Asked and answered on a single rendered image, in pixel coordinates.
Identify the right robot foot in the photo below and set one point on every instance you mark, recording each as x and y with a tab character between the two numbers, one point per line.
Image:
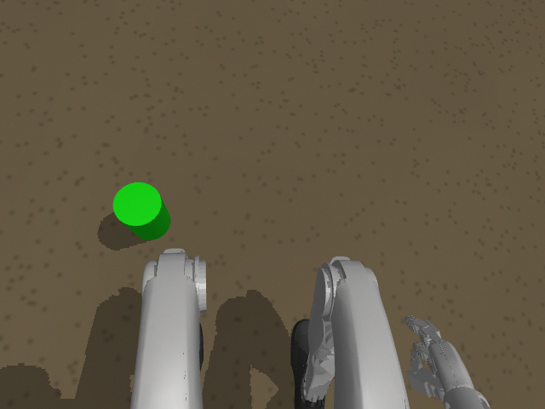
299	356

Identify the right robot arm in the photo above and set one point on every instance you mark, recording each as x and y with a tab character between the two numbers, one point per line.
465	398

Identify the right robot hand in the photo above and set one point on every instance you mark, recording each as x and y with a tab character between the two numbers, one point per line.
447	369

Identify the can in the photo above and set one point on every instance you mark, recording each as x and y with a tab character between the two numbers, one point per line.
140	208

